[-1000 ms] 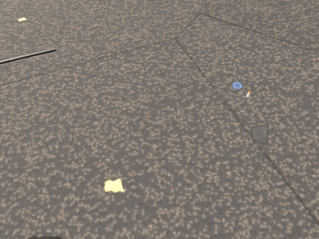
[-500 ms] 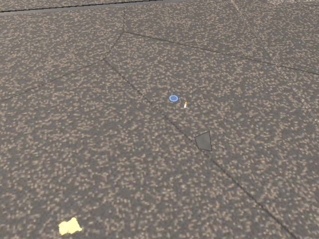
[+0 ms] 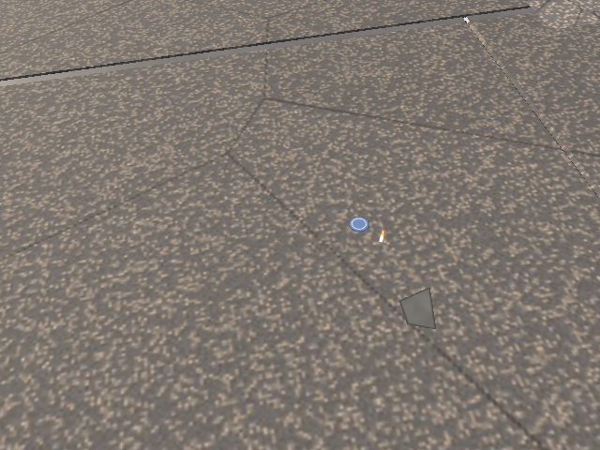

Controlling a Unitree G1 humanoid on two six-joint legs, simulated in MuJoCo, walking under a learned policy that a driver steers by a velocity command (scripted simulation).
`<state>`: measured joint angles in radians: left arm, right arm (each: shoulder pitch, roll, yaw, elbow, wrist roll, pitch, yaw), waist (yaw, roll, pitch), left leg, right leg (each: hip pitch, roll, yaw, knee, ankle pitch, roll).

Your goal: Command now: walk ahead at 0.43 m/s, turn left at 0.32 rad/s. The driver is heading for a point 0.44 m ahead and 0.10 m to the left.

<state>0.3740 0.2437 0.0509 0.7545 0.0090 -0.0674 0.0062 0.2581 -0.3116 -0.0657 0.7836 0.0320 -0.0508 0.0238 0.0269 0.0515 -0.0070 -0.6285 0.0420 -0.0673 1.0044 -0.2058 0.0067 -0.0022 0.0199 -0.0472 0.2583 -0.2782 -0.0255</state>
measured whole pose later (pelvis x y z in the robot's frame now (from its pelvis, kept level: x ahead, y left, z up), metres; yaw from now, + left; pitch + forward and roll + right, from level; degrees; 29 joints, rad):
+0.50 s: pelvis +0.25 +0.08 +0.00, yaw +16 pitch +1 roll +0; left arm 0.16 0.32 0.05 0.67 0.02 -0.09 0.02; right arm 0.26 -0.28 -0.05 0.71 0.00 -0.06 0.02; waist -0.03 -0.03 0.06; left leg -0.22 -0.13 -0.06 0.36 -0.14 0.10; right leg -0.66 -0.11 0.07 1.01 -0.22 0.05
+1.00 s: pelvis +0.41 +0.09 -0.01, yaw +19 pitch +0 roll -1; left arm 0.14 0.21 0.01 0.76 0.02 -0.01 0.00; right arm 0.24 -0.26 -0.04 0.82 -0.02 0.05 -0.02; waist -0.01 0.01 0.04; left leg -0.26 0.03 -0.06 0.58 -0.31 -0.03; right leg -0.36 0.03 -0.01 0.51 -0.15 -0.02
